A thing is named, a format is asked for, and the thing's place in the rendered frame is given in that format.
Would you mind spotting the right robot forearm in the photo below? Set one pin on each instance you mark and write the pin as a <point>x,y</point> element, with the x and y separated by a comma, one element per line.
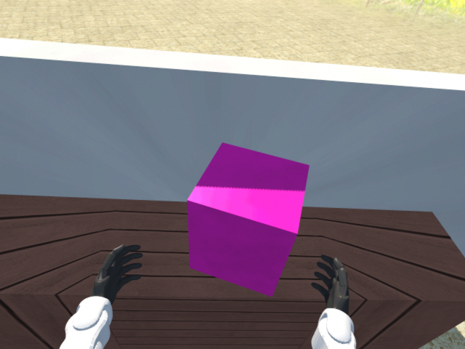
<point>335,331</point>

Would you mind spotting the pedestal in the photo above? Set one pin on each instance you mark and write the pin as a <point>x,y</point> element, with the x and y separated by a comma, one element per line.
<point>405,274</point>

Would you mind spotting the carton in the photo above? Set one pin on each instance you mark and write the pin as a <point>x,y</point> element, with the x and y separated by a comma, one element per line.
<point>243,217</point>

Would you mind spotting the robot left hand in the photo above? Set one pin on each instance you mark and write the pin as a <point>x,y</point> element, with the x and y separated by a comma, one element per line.
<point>109,280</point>

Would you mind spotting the left robot forearm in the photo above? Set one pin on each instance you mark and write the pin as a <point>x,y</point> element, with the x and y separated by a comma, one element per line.
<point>89,327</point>

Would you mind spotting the robot right hand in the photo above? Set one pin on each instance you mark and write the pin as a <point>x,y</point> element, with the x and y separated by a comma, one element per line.
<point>337,295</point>

